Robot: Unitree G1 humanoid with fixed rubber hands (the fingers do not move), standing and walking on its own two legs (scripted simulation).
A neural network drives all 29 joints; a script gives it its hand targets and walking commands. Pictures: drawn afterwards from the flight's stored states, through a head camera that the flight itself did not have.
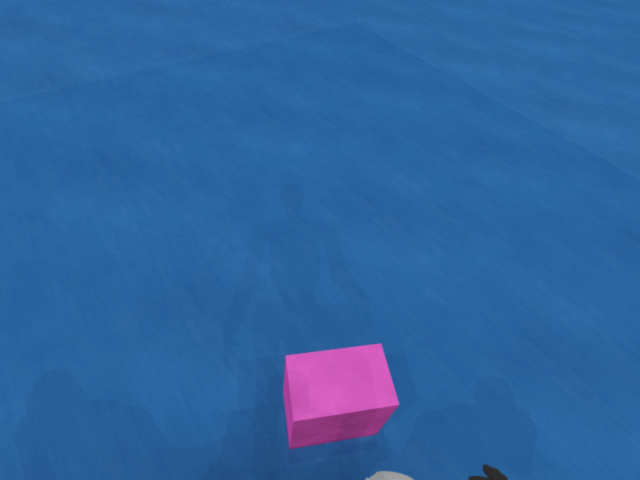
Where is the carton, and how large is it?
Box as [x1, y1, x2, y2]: [283, 343, 398, 448]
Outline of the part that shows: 380,343 285,355 283,395 289,448 375,434 398,405 395,391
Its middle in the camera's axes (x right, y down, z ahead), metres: +0.05 +0.44 +1.07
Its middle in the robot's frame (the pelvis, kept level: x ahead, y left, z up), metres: +0.43 -0.07 -0.62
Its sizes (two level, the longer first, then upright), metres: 0.261 0.162 0.276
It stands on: the floor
